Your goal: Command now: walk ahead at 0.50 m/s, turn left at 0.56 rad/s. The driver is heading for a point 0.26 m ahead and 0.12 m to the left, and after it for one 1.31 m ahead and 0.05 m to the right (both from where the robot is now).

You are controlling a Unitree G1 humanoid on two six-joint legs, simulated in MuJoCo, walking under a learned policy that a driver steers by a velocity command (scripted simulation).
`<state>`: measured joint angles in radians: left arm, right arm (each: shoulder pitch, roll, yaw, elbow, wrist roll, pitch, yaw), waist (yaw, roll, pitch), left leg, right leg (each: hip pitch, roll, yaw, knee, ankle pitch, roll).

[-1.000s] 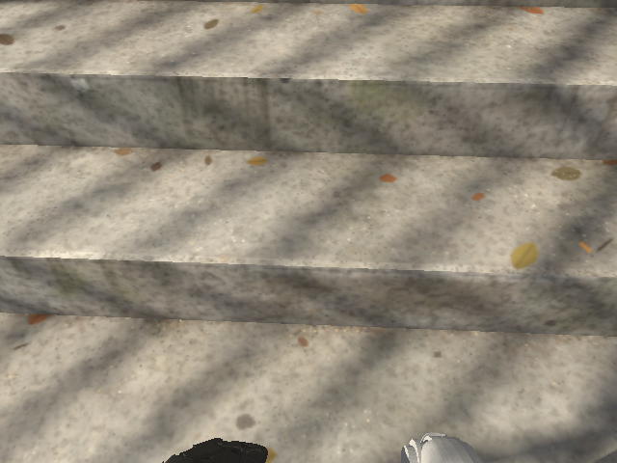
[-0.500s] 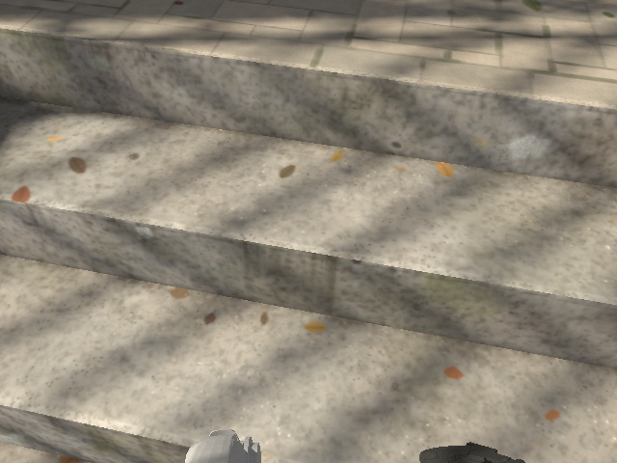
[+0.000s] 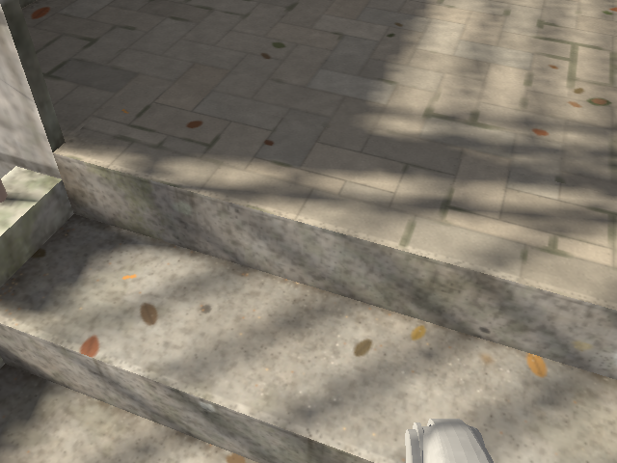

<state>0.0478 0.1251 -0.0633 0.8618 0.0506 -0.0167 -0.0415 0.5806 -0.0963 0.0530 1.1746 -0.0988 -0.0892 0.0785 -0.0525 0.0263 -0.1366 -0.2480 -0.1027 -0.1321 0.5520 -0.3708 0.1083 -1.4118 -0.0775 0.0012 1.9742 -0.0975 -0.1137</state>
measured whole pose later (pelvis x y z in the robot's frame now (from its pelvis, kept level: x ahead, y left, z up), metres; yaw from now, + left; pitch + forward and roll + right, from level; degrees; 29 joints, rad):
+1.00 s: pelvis +0.51 +0.16 +0.17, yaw +19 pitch +5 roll +1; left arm 0.18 0.24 0.06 0.83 0.00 -0.05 0.03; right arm 0.32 -0.25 -0.06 1.06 -0.04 -0.08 0.02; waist 0.01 -0.01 -0.02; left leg -0.31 0.05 0.21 0.47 -0.24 0.02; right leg -0.97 0.01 -0.05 2.38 -0.54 -0.11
